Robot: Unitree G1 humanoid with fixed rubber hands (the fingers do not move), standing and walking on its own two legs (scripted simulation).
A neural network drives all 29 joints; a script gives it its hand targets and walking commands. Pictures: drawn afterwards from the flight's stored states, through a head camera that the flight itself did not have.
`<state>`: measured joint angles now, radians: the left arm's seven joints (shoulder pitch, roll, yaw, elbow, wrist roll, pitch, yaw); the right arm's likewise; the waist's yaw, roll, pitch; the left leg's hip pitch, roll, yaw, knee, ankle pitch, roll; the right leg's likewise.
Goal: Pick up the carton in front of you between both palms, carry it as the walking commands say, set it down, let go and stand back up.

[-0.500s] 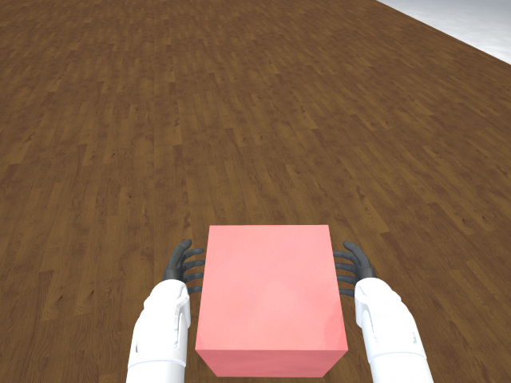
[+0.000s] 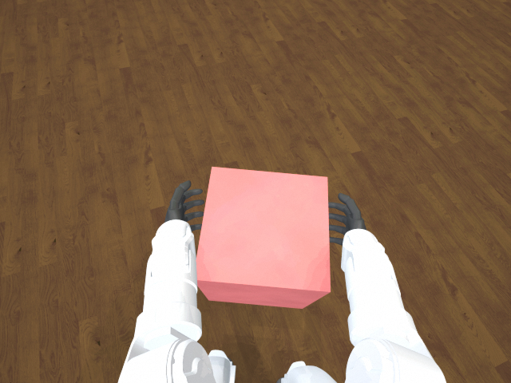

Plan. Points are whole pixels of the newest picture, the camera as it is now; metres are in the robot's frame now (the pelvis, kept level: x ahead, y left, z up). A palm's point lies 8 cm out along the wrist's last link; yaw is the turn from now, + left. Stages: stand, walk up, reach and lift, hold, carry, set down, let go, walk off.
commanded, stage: set down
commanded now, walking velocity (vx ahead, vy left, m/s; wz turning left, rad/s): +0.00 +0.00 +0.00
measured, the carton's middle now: (261, 245) +0.38 +0.00 -0.13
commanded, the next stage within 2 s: none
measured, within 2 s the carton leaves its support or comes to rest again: rests again in 1.46 s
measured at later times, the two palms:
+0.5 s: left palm (194, 245) +0.41 +0.15 -0.21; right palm (320, 247) +0.41 -0.14 -0.22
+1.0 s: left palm (196, 255) +0.45 +0.16 -0.37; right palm (301, 254) +0.45 -0.13 -0.38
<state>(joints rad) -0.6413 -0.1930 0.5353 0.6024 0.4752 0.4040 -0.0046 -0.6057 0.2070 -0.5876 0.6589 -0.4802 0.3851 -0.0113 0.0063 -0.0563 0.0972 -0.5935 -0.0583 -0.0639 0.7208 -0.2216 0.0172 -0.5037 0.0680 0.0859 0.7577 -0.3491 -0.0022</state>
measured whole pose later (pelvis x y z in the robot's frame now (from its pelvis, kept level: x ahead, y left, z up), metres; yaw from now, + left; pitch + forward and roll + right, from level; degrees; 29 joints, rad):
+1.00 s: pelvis -0.04 +0.00 -0.26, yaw -5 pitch +47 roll -4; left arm -1.06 0.00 0.44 0.67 0.19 0.23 0.14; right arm -1.09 -0.03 -0.38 0.76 -0.13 0.25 -0.16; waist 0.06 -0.03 -0.07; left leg -2.13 -0.11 -0.08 1.75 -0.45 -0.03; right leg -2.03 0.17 0.05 1.80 -0.60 0.06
